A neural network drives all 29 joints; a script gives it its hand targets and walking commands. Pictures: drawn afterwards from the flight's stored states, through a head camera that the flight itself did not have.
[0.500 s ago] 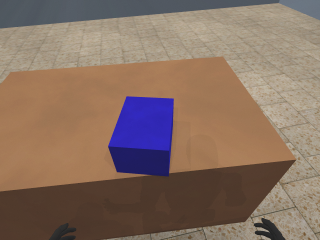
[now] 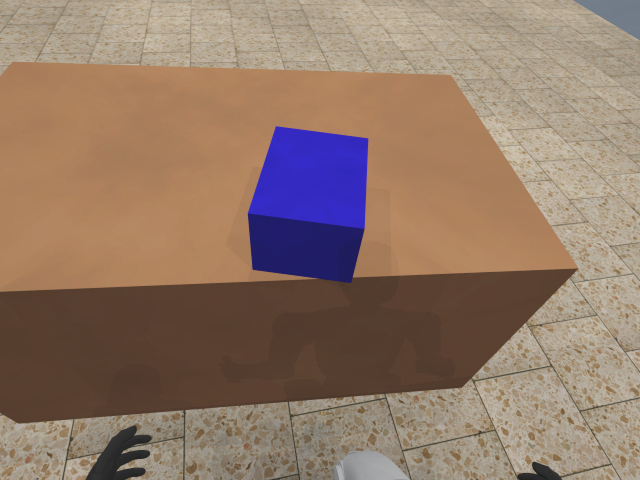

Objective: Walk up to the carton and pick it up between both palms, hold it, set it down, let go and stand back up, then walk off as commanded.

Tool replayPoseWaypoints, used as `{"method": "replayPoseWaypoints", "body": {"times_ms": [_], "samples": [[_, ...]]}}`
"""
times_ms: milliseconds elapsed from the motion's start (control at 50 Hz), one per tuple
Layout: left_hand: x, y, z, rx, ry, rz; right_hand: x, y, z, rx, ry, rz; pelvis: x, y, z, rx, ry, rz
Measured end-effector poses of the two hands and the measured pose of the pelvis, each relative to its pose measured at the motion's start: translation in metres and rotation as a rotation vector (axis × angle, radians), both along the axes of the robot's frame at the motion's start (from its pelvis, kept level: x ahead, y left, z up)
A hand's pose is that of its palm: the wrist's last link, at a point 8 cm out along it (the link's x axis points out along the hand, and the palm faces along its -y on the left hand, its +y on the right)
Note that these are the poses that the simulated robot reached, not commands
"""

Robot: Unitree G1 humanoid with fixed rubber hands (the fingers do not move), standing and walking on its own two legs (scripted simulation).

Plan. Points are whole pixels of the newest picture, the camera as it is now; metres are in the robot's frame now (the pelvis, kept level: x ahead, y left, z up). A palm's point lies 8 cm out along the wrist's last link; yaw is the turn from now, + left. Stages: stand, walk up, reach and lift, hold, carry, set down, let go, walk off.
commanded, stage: walk off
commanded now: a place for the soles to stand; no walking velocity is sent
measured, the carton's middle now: (312, 202) +0.58 +0.03 -0.03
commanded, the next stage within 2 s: none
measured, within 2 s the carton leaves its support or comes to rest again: neither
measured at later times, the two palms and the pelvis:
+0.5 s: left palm out of the picture +0.03 +0.24 -0.07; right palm out of the picture +0.02 -0.34 -0.12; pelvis -0.08 -0.05 -0.01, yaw +0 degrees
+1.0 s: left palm out of the picture -0.05 +0.28 -0.13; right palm out of the picture -0.12 -0.31 -0.09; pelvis -0.19 +0.01 -0.02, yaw +0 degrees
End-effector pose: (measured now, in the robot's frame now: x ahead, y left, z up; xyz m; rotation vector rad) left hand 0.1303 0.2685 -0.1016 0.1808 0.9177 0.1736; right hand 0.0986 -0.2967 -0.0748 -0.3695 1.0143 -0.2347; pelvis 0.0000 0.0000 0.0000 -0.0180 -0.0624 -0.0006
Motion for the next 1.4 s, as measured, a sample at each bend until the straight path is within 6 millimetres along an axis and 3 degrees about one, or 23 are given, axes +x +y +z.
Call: {"method": "replayPoseWaypoints", "body": {"times_ms": [180, 280, 360, 460, 560, 660, 780, 860, 940, 1040, 1160, 1400], "samples": [[-0.03, -0.008, -0.005, 0.008, 0.018, 0.002, -0.007, -0.007, 0.012, -0.013, -0.083, 0.043, -0.028, -0.011, -0.002, 0.015, 0.006, 0.002], [-0.048, -0.02, 0.001, 0.037, 0.019, 0.003, -0.018, -0.02, 0.005, 0.014, -0.104, 0.042, -0.042, -0.026, -0.004, 0.034, -0.007, 0.0], [-0.071, -0.029, 0.005, 0.085, 0.029, 0.01, -0.028, -0.032, -0.014, 0.057, -0.106, 0.04, -0.053, -0.043, -0.011, 0.057, -0.012, -0.001], [-0.1, -0.031, 0.02, 0.142, 0.049, 0.025, -0.062, -0.039, -0.041, 0.113, -0.01, 0.021, -0.073, -0.054, -0.01, 0.054, -0.045, 0.007], [-0.106, -0.027, 0.037, 0.18, 0.029, 0.02, -0.1, -0.042, -0.058, 0.133, 0.088, 0.0, -0.092, -0.053, -0.006, 0.05, -0.031, 0.008], [-0.111, -0.021, 0.036, 0.181, 0.003, 0.008, -0.126, -0.039, -0.063, 0.122, 0.119, -0.002, -0.113, -0.046, -0.01, 0.04, -0.016, 0.008], [-0.126, -0.009, 0.02, 0.133, -0.036, 0.0, -0.154, -0.027, -0.057, 0.075, 0.108, -0.005, -0.141, -0.028, -0.018, 0.014, -0.024, 0.009], [-0.14, 0.003, -0.003, 0.075, -0.053, -0.004, -0.181, -0.018, -0.048, 0.017, 0.1, -0.01, -0.164, -0.009, -0.027, -0.009, -0.036, 0.009], [-0.163, 0.009, -0.016, 0.025, -0.014, -0.002, -0.213, -0.014, -0.028, -0.031, 0.124, -0.037, -0.179, 0.003, -0.02, -0.016, -0.059, 0.001], [-0.197, 0.017, -0.031, -0.005, 0.061, -0.004, -0.215, -0.007, -0.003, -0.08, 0.084, -0.009, -0.195, 0.011, -0.014, -0.027, -0.023, -0.002], [-0.225, 0.018, -0.042, -0.01, 0.1, 0.001, -0.215, -0.005, 0.013, -0.111, 0.019, 0.03, -0.213, 0.011, -0.015, -0.028, -0.004, -0.001], [-0.267, -0.001, -0.033, 0.039, 0.076, 0.007, -0.243, -0.028, 0.003, -0.075, -0.06, 0.04, -0.252, -0.017, -0.022, 0.008, -0.049, -0.003]]}}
